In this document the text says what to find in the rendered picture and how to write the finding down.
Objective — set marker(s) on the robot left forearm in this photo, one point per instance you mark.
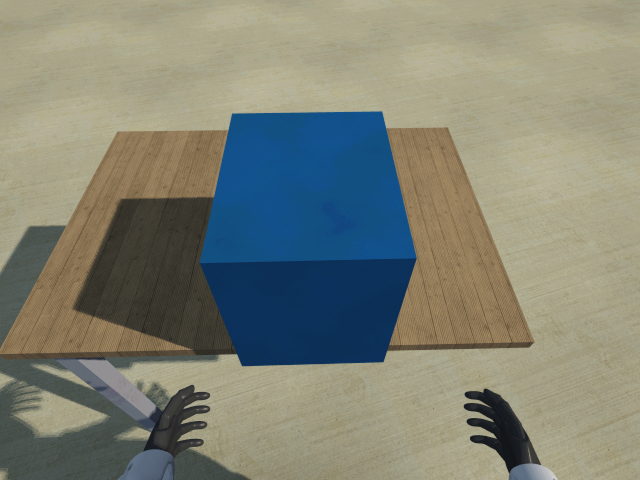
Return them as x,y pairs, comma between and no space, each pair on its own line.
151,464

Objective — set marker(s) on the table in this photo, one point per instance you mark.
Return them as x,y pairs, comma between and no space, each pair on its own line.
125,280

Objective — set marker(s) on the right robot hand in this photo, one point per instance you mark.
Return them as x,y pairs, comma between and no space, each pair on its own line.
512,443

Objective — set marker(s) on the left robot hand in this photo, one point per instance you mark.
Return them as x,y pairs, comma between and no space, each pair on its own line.
169,429

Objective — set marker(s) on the carton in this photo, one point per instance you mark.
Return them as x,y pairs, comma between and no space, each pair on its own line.
308,251

